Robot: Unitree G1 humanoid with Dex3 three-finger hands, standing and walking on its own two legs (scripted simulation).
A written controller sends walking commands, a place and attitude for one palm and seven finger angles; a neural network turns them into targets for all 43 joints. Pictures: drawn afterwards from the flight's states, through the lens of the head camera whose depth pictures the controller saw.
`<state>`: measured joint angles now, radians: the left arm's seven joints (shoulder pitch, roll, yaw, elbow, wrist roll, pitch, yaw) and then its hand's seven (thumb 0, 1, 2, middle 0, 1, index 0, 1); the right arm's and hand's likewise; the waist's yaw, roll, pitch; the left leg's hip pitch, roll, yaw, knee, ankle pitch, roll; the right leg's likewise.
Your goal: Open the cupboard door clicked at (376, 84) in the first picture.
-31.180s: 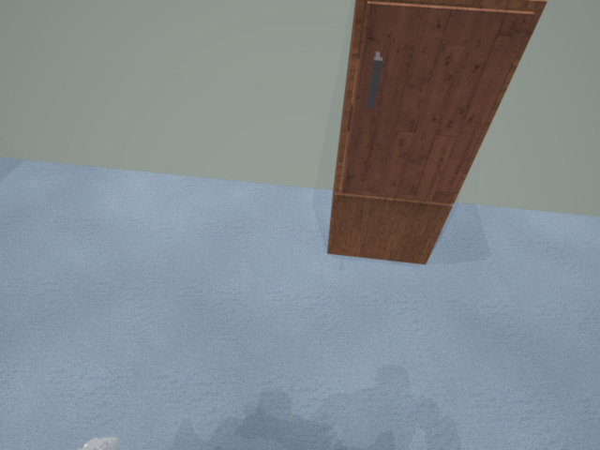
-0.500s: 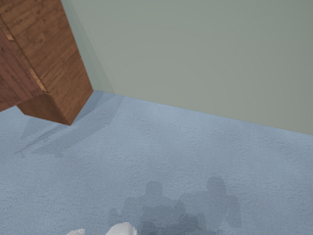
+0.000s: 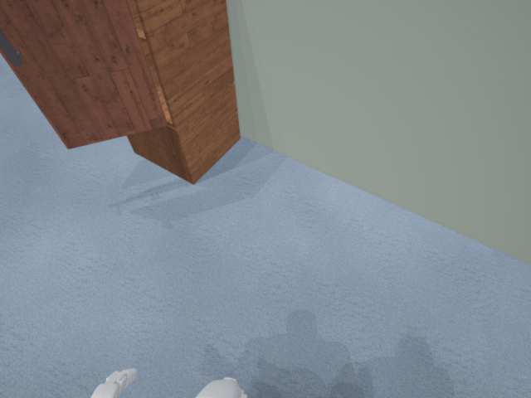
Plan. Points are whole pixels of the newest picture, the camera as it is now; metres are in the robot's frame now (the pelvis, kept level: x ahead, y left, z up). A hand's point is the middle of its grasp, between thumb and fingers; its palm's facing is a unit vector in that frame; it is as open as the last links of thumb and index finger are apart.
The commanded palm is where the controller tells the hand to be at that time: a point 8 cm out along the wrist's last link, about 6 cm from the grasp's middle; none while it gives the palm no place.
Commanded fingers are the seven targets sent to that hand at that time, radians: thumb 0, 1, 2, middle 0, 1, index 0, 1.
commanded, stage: turn to face it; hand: left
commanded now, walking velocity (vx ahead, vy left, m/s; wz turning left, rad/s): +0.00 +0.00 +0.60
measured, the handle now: (4, 38) +0.93 +0.75 +0.05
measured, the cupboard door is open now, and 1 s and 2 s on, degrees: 53 53 53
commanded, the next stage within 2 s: take the last steps up to it in 0.62 s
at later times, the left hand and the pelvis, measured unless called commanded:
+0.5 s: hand out of the picture +0.01 +0.24 -0.16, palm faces +0.29 -0.93 -0.23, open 7.4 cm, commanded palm none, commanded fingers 0.00 0.90 0.90 -0.20 -0.30 -0.20 -0.30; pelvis +0.00 +0.02 +0.01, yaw +14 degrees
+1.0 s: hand out of the picture -0.05 +0.19 -0.16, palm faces +0.47 -0.86 -0.19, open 7.3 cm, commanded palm none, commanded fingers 0.00 0.90 0.90 -0.20 -0.30 -0.20 -0.30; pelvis +0.02 +0.02 +0.01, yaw +24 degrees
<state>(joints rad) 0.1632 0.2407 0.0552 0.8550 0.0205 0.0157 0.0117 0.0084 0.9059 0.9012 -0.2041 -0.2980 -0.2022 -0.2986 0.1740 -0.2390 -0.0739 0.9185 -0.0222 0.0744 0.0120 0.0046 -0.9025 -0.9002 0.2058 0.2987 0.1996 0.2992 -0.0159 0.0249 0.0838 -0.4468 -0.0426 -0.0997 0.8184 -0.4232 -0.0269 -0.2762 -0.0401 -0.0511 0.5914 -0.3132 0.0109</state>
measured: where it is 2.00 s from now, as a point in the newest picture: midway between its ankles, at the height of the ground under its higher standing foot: (214, 368)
